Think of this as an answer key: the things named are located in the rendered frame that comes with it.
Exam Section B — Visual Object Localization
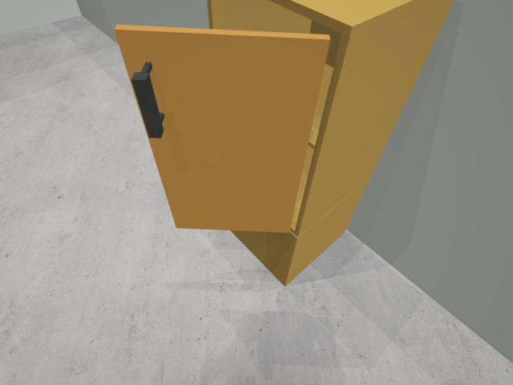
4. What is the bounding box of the cupboard door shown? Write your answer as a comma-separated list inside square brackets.
[114, 25, 330, 233]

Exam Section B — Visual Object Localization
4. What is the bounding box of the handle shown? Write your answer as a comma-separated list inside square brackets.
[131, 62, 164, 139]

